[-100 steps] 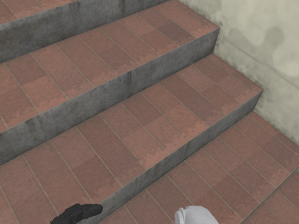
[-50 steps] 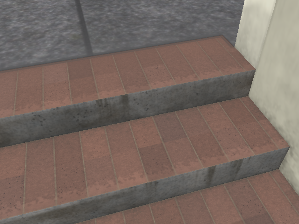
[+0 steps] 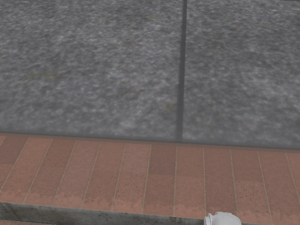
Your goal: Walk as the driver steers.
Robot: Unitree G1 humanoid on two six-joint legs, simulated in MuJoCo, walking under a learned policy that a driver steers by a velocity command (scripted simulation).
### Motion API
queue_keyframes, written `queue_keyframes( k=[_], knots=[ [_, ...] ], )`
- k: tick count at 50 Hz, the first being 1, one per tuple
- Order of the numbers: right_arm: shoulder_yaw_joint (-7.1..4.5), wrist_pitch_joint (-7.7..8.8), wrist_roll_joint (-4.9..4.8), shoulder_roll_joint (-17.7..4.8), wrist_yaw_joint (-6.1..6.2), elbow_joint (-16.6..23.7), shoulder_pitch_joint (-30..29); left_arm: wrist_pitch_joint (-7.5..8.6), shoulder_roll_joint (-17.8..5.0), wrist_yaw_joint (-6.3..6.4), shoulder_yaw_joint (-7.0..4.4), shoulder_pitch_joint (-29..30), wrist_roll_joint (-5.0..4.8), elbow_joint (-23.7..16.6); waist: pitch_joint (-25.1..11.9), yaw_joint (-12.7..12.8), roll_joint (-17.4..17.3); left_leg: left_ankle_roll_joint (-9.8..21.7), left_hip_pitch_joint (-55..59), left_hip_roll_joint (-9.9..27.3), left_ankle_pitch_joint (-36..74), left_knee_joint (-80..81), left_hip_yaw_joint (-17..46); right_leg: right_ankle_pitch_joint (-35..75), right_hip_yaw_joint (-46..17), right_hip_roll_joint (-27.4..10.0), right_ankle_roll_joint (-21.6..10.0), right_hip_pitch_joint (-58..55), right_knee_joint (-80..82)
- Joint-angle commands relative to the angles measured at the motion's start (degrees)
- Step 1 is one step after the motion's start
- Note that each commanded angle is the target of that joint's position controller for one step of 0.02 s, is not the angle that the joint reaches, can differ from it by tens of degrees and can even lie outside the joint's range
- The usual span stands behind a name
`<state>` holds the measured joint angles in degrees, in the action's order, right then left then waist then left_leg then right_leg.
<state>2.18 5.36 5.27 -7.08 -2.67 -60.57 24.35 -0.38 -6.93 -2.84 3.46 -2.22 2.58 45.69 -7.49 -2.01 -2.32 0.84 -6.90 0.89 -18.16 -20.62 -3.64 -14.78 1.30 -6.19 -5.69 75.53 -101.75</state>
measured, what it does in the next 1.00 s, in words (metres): climbs, turning right: right foot 0.16 m higher, then left foot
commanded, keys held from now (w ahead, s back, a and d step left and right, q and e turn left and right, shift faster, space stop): e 0.64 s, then w+e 0.36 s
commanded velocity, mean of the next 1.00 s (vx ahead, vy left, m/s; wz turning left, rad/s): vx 0.11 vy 0.00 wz -0.53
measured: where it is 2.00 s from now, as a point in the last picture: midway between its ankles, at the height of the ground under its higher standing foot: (272, 189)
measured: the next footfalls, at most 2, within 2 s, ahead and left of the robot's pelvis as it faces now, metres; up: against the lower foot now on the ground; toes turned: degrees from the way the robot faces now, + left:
right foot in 0.08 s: +0.22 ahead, -0.15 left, +0.16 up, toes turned -9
left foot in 0.68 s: +0.22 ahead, +0.06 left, +0.16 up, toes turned -25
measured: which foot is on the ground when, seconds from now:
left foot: down 0.00-0.10, up 0.12-0.66, down 0.68-1.00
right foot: up 0.00-0.06, down 0.08-0.68, up 0.70-1.00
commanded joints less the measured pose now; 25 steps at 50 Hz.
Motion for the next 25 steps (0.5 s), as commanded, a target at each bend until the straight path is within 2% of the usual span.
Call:
queue_keyframes(
  k=[1, 2, 3, 4, 5, 6, 7, 8, 9, 10, 11, 12, 13, 14, 15, 17, 18, 20, 21, 22, 23, 25],
  knots=[
    [-2.13, 0.70, -2.67, -11.28, -1.35, 4.11, 0.77, -1.11, -2.53, -1.57, -0.24, 13.95, -0.15, -6.83, 8.20, 0.34, -4.93, 9.79, -12.25, 15.40, 18.98, 13.01, 4.36, -10.41, 3.61, -0.19, 1.71, -17.82, 18.51],
    [-2.82, 1.47, -4.31, -13.27, -0.65, 6.44, -1.06, -0.11, -2.67, -2.27, -0.60, 11.92, -0.09, -6.27, 5.56, 0.87, -6.30, 9.94, -5.87, 15.54, 31.15, 11.39, 2.03, -10.95, 7.50, 1.63, 2.37, -21.80, 21.64],
    [-3.59, 2.18, -4.76, -15.02, 0.31, 8.02, -2.94, 1.17, -3.49, -2.35, -0.94, 12.28, -0.62, -6.82, 4.44, 1.30, -4.77, 9.63, 0.37, 15.97, 42.48, 8.84, 1.52, -10.82, 7.41, 3.22, 1.71, -24.22, 28.34],
    [-4.79, 2.68, -5.30, -17.30, 0.92, 9.37, -3.71, 2.97, -4.31, -2.04, -1.38, 10.08, -1.50, -6.85, 1.60, 2.48, -2.96, 9.10, 7.37, 14.17, 60.50, 4.41, -0.48, -2.99, 8.06, 6.03, -0.13, -28.59, 38.03],
    [-5.27, 3.19, -5.23, -17.15, 0.90, 10.15, -1.98, 4.74, -6.98, -1.12, -2.41, 6.13, -1.97, -5.96, -3.81, 2.53, -3.58, 6.46, 7.67, 11.42, 69.99, -2.56, -2.80, 9.90, 4.64, 7.07, -3.77, -39.56, 40.94],
    [-4.64, 3.54, -3.92, -11.45, 1.98, 13.22, 5.41, 6.00, -12.67, -0.43, -3.00, 2.54, -2.49, -6.77, -18.33, -0.09, 11.64, 0.90, -10.57, 2.06, 51.09, -14.49, -0.83, 29.07, -18.08, 0.69, -13.16, -61.79, 41.83],
    [-4.96, 2.31, -3.86, -11.26, 2.05, 16.76, -3.32, 5.73, -17.46, 0.43, -5.36, -13.21, 1.35, -4.61, -22.76, 7.98, 19.61, -1.77, -23.83, -5.81, 1.79, -28.35, 2.65, 21.90, -39.15, -5.43, -15.84, -75.08, 63.38],
    [-5.88, 0.30, -5.04, -10.02, 0.73, 18.92, -10.04, 6.44, -22.39, 0.97, -7.24, -21.16, 2.19, -2.33, -21.44, 11.97, 20.13, -1.13, -35.42, -7.85, -6.26, -52.30, 13.94, 4.37, -52.11, -10.64, -14.08, -74.88, 74.33],
    [-6.77, -1.01, -5.77, -10.17, 0.47, 18.36, -12.32, 7.00, -21.70, 1.94, -7.62, -19.60, 1.27, -1.82, -15.18, 12.19, 15.32, -1.41, -38.28, -6.96, 0.71, -69.13, 20.18, -6.07, -51.89, -8.27, -12.00, -63.44, 74.66],
    [-5.72, -0.76, -3.85, -7.70, 0.98, 17.02, -9.19, 6.92, -18.10, 2.62, -7.20, -13.82, -0.45, -0.07, -8.91, 7.85, 11.78, -1.13, -40.02, -5.00, 4.21, -74.19, 20.11, -16.60, -46.05, -5.66, -11.00, -55.03, 73.74],
    [-4.56, -0.53, -2.57, -6.80, 1.13, 16.09, -8.05, 6.98, -13.69, 2.41, -6.22, -6.35, -1.33, 0.59, -3.08, 2.94, 4.52, -0.65, -40.61, -3.24, 7.44, -75.27, 17.47, -22.97, -39.02, -2.53, -9.30, -46.31, 71.80],
    [-3.99, -0.57, -2.06, -6.83, 1.58, 16.01, -7.38, 6.62, -10.36, 2.19, -5.34, -0.77, -1.21, 0.00, -1.38, -0.34, 1.86, 0.14, -39.41, -1.79, 7.91, -74.01, 15.94, -21.80, -34.44, -0.94, -8.67, -39.81, 72.38],
    [-4.08, -1.24, -2.43, -7.77, 2.04, 15.85, -7.21, 6.40, -8.12, 2.16, -4.76, 3.21, -1.07, -0.75, -1.45, -2.49, 1.01, 0.17, -38.17, -0.72, 6.64, -72.13, 15.23, -19.09, -31.83, 0.12, -8.74, -36.90, 74.97],
    [-4.20, -1.75, -2.96, -9.05, 2.35, 15.53, -7.47, 6.58, -7.34, 2.42, -4.68, 5.12, -1.10, -1.66, -2.25, -2.82, 1.09, -0.39, -38.35, -0.21, 7.20, -70.14, 15.09, -15.42, -29.54, 0.78, -8.60, -36.92, 76.03],
    [-4.20, -1.71, -3.05, -10.45, 2.30, 14.91, -7.62, 6.93, -7.69, 2.87, -4.97, 5.89, -0.99, -2.37, -4.38, -1.88, 3.30, -1.14, -39.23, -0.86, 6.59, -73.70, 15.05, -10.73, -29.22, 1.03, -9.37, -38.52, 77.02],
    [-4.12, -1.15, -2.94, -11.73, 1.87, 14.48, -10.23, 7.74, -9.75, 3.36, -5.52, 5.16, -0.54, -2.78, -4.56, -0.99, 1.88, -2.04, -39.61, -0.83, 9.36, -73.96, 13.97, -5.90, -23.08, 2.30, -7.80, -38.56, 76.64],
    [-4.59, -1.16, -2.60, -13.94, 2.39, 16.43, -13.73, 7.53, -10.82, 3.05, -5.90, 2.72, 0.09, -2.07, -4.05, -0.63, -1.34, -4.01, -40.44, 0.32, 8.14, -65.97, 13.37, -7.70, -22.13, 2.29, -7.34, -39.84, 78.27],
    [-4.91, -1.01, -1.96, -14.56, 2.99, 17.36, -16.21, 7.48, -12.48, 3.19, -6.71, 0.24, -0.94, -3.28, -4.10, 0.87, 3.35, -5.31, -39.58, 0.40, 6.81, -62.19, 12.35, -8.95, -21.57, 2.74, -7.10, -42.58, 79.58],
    [-5.00, -1.38, -2.81, -14.10, 3.04, 18.27, -18.07, 7.67, -13.35, 2.42, -7.17, -0.85, -1.10, -3.96, -2.31, 1.18, 3.58, -6.61, -40.20, 0.39, -2.20, -59.48, 9.40, -9.45, -22.95, 0.08, -8.23, -45.22, 82.57],
    [-5.02, -1.57, -3.05, -14.13, 3.50, 18.72, -18.61, 7.75, -13.55, 2.49, -7.48, -3.03, -1.35, -4.43, -2.70, 2.39, 4.84, -7.26, -40.53, 0.53, -1.93, -58.07, 9.99, -10.40, -25.32, -0.76, -8.36, -47.76, 82.83],
    [-5.15, -1.48, -2.88, -14.22, 3.91, 19.22, -19.31, 7.75, -13.33, 2.46, -7.43, -4.54, -1.56, -4.99, -2.16, 3.16, 5.96, -7.68, -40.86, 0.58, -1.20, -56.06, 10.35, -10.93, -26.40, -1.00, -8.46, -49.43, 83.14],
    [-5.28, -1.00, -2.87, -13.87, 4.52, 19.83, -18.99, 8.44, -13.35, 2.43, -7.29, -3.66, -1.75, -7.45, -1.07, 2.72, 7.35, -8.19, -38.34, 0.76, 1.94, -53.64, 10.86, -10.25, -27.91, -1.51, -8.57, -50.43, 83.45]
  ],
)
Velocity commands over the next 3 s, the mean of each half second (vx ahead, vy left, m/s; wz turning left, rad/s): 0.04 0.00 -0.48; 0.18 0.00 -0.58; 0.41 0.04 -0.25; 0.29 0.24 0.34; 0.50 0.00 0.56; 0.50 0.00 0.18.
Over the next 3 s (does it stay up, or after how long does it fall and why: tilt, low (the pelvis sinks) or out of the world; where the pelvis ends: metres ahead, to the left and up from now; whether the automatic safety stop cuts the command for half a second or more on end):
stays up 1.13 -0.35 0.31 its command is cut before an obstacle after 1.4 s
